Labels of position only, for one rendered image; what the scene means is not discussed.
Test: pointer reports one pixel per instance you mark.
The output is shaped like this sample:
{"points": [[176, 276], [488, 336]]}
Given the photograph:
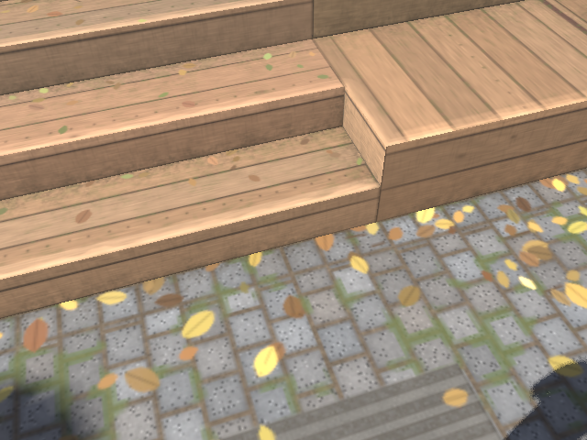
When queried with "stairs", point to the stairs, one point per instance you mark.
{"points": [[144, 138]]}

